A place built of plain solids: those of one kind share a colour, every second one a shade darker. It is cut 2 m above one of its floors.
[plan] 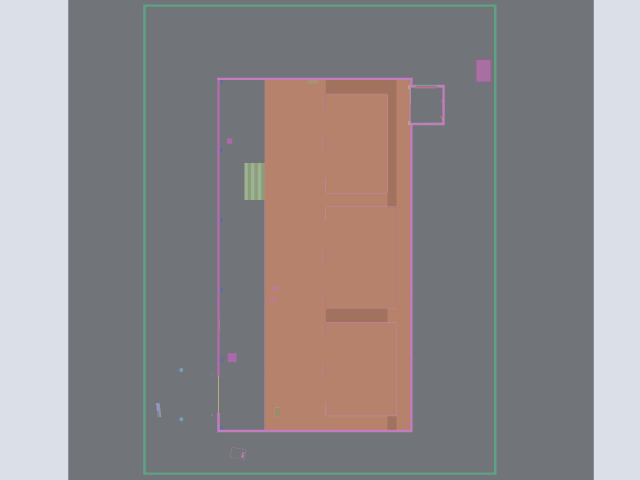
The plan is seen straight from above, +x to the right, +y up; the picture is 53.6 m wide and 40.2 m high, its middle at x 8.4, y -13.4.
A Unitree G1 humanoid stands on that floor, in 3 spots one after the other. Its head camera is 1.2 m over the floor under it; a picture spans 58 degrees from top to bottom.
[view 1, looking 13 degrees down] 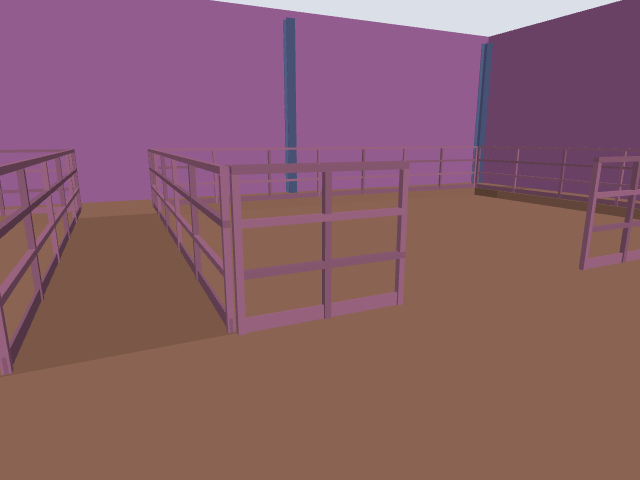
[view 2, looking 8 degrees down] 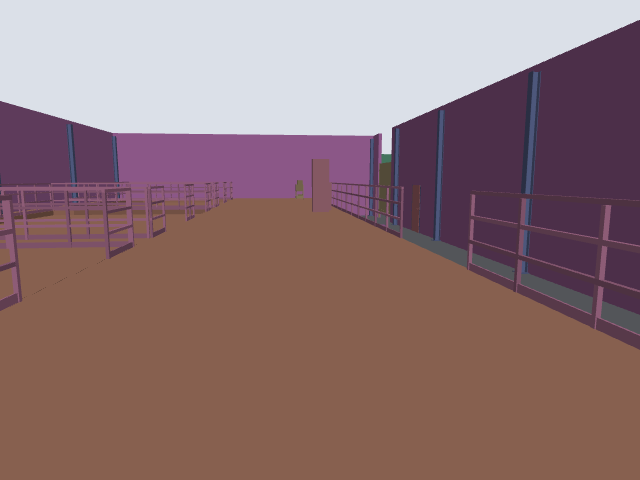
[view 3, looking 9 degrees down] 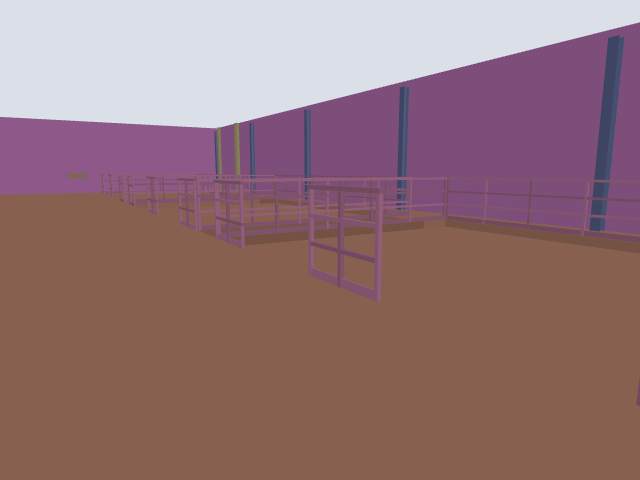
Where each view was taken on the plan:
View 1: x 6.35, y -19.75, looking -25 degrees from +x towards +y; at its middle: raised_floor_bank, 6.13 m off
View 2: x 6.35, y -1.50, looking -96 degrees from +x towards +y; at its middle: raised_floor_bank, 8.62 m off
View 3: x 6.35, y -27.90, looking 58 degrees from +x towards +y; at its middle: raised_floor_bank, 8.81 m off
